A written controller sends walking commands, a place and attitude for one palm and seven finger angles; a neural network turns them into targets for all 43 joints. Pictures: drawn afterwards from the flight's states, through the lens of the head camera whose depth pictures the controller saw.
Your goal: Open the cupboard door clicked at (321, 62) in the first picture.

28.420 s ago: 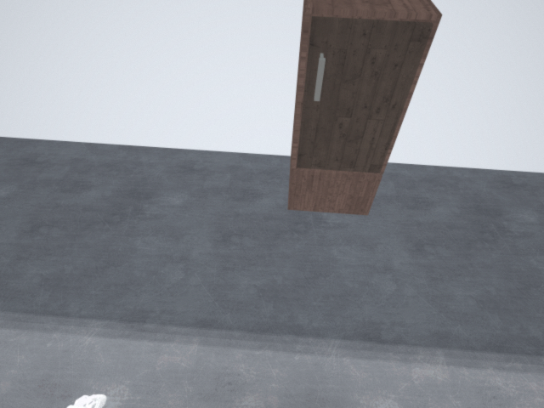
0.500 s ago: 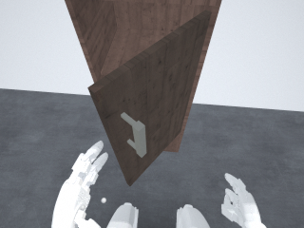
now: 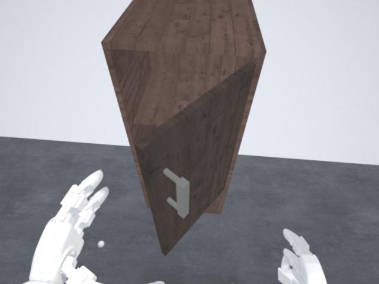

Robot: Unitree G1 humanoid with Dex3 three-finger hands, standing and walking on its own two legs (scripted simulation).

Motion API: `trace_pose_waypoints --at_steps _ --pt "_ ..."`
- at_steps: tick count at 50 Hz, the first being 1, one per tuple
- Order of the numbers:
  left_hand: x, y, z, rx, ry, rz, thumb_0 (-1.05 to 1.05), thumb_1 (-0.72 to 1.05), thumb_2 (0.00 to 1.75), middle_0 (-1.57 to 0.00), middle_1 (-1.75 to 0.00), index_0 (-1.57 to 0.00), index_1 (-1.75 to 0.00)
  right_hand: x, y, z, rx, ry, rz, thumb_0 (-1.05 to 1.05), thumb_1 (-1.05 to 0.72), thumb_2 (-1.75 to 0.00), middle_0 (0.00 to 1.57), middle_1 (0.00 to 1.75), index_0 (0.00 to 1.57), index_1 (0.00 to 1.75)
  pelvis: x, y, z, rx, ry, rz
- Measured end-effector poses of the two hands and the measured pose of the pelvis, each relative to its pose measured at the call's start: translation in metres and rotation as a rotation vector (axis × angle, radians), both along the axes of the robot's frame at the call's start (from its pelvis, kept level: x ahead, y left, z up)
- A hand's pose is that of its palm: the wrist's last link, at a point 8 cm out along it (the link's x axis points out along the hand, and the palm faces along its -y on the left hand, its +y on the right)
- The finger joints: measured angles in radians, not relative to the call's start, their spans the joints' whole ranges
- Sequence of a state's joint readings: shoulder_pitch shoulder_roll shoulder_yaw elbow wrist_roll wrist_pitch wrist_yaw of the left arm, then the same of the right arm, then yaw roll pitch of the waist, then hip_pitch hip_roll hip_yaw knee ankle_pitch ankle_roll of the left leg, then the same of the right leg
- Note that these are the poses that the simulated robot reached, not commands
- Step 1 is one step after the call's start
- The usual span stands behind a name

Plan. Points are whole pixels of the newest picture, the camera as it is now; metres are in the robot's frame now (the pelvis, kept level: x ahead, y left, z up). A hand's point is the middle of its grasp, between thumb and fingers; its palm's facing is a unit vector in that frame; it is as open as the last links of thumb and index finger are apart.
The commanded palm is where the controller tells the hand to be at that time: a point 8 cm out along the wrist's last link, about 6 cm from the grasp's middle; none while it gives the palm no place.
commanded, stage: draw the hand back to the body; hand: left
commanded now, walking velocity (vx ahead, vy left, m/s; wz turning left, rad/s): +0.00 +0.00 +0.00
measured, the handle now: (176, 194) +0.31 +0.05 +0.02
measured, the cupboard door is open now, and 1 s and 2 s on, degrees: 54 54 54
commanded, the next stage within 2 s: step back with the hand held close in 1.06 s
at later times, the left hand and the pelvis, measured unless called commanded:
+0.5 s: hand (31, 192) +0.21 +0.24 +0.19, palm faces +0.34 -0.85 -0.40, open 11.3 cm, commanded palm +0.16 +0.29 +0.21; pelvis +0.03 +0.01 +0.06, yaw -1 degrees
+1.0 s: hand (14, 172) +0.22 +0.25 +0.23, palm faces +0.42 -0.82 -0.40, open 7.5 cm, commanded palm +0.17 +0.29 +0.24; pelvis +0.02 -0.01 +0.07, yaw -2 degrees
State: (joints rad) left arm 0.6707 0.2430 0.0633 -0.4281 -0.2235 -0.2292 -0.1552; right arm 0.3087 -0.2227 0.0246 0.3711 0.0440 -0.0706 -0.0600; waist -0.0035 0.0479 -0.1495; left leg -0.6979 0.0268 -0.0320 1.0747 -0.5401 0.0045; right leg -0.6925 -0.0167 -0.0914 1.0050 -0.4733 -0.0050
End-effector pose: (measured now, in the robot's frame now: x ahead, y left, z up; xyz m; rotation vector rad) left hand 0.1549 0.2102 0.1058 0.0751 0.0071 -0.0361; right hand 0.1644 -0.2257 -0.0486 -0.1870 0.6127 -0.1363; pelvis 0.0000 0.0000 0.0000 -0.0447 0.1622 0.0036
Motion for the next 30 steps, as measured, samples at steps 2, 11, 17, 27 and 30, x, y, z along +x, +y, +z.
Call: trace_pose_waypoints --at_steps 2,11,17,27,30 --pt "0.001 0.007 0.009 0.088 0.020 0.040 -0.01 -0.43 0.32 -0.16 -0.31 -0.15 -0.30 0.003 0.002 0.005 -0.009 0.001 -0.008 0.01 -0.90 -0.90 0.20 0.30 0.20 0.30 0.004 0.001 0.005 0.004 -0.012 -0.008" --pt "0.000 0.035 0.041 0.271 0.108 0.250 -0.01 -0.19 0.43 -0.17 -0.31 -0.17 -0.30 0.015 0.020 0.024 -0.002 -0.003 0.001 0.01 -0.90 -0.90 0.20 0.30 0.20 0.30 0.017 0.010 0.033 0.012 -0.091 -0.011" --pt "0.007 0.052 0.067 0.309 0.043 0.324 0.00 0.01 0.51 -0.18 -0.31 -0.17 -0.30 0.022 0.029 0.032 0.004 -0.004 0.042 0.01 -0.90 -0.90 0.20 0.30 0.20 0.30 0.022 0.013 0.047 0.018 -0.144 -0.010" --pt "0.019 0.072 0.112 0.361 -0.086 0.389 0.00 0.36 0.66 -0.19 -0.31 -0.19 -0.30 0.031 0.027 0.044 0.001 -0.007 0.070 0.01 -0.90 -0.90 0.21 0.30 0.20 0.30 0.028 0.011 0.062 0.025 -0.204 -0.020" --pt "0.020 0.077 0.124 0.379 -0.125 0.411 0.01 0.46 0.71 -0.20 -0.31 -0.19 -0.30 0.033 0.022 0.046 -0.005 -0.003 0.072 0.01 -0.90 -0.90 0.21 0.30 0.20 0.30 0.028 0.009 0.065 0.026 -0.215 -0.022"
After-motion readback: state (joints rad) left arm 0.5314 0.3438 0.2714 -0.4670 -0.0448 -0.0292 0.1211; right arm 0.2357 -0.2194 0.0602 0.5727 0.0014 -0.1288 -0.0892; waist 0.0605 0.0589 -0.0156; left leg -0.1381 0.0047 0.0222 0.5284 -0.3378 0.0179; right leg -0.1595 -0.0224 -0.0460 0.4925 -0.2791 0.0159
